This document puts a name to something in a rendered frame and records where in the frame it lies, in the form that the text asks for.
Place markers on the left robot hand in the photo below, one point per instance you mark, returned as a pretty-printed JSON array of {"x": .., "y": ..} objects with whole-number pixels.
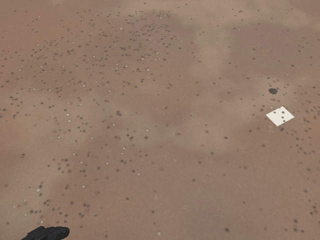
[{"x": 49, "y": 233}]

